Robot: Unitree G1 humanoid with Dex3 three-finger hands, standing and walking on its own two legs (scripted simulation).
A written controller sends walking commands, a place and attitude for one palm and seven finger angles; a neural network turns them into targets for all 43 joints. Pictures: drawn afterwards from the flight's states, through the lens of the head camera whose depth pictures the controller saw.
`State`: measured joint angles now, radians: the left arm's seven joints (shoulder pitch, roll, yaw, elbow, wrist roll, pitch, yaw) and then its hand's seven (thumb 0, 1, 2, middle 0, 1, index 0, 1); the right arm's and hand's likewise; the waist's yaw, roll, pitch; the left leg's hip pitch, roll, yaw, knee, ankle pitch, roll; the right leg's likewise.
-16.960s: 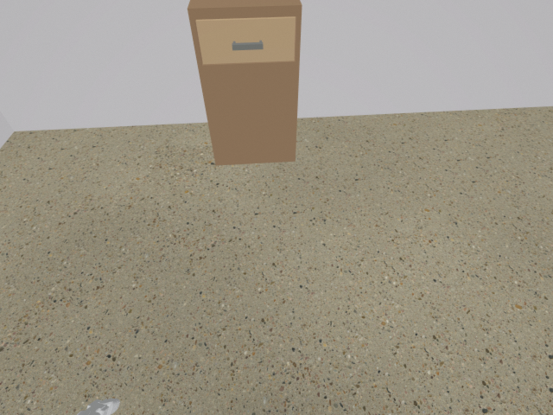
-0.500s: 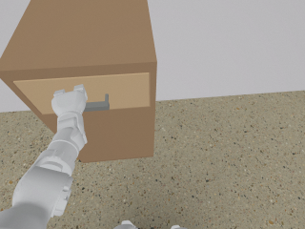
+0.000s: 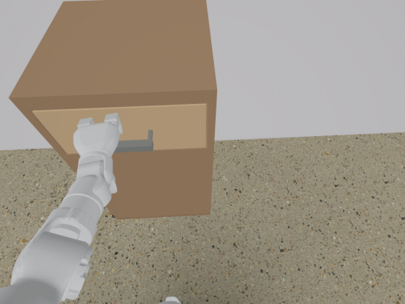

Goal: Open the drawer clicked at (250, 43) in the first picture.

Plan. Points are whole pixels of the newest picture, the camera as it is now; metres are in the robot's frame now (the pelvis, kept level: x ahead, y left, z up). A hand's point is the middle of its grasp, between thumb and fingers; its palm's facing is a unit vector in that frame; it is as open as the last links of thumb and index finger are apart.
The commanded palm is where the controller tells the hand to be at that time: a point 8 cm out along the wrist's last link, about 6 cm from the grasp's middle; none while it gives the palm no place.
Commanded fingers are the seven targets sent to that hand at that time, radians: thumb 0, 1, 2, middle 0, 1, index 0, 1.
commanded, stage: move the hooked fingers above the handle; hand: left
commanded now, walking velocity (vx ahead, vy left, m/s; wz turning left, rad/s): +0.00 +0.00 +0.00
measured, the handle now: (128, 140) +0.52 +0.19 -0.05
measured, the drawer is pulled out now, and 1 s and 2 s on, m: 0.00 0.00 0.00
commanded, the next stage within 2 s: none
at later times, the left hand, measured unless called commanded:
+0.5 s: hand (106, 155) +0.44 +0.21 +0.00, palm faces -0.18 -0.04 -0.98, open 13.8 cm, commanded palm +0.44 +0.18 +0.06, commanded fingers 0.00 -0.50 0.30 -0.30 -1.20 -0.30 -1.20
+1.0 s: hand (101, 153) +0.44 +0.22 +0.01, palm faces -0.15 -0.04 -0.99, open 13.8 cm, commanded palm +0.43 +0.18 +0.06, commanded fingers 0.00 -0.50 0.30 -0.30 -1.20 -0.30 -1.20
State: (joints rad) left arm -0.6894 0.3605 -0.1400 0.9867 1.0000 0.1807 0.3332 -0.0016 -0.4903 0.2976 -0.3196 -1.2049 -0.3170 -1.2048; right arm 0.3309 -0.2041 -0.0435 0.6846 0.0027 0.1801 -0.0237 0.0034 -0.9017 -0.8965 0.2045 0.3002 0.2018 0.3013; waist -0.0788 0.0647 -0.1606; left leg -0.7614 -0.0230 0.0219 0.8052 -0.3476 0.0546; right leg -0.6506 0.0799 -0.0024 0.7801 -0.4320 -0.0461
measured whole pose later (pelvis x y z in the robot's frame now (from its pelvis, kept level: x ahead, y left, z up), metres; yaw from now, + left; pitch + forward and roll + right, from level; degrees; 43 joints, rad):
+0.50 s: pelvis +0.00 -0.01 +0.00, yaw +1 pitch +18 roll -1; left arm -0.71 0.39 -0.17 1.00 0.96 0.19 0.26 0.00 -0.49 0.30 -0.32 -1.20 -0.31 -1.20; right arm 0.34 -0.21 -0.04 0.69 0.01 0.17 -0.04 0.00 -0.90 -0.90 0.20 0.30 0.20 0.30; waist -0.08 0.06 -0.15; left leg -0.76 -0.02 0.01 0.79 -0.34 0.05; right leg -0.65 0.08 -0.01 0.77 -0.43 -0.05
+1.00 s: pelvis +0.00 -0.01 +0.00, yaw +0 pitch +17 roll -1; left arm -0.71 0.39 -0.12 1.02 0.97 0.21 0.29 0.00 -0.49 0.30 -0.35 -1.23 -0.32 -1.20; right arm 0.30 -0.19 -0.02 0.67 0.02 0.19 -0.05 0.00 -0.90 -0.90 0.21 0.30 0.20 0.30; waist -0.09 0.06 -0.15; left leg -0.74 -0.02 0.02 0.77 -0.33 0.05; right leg -0.64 0.08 0.00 0.76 -0.42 -0.05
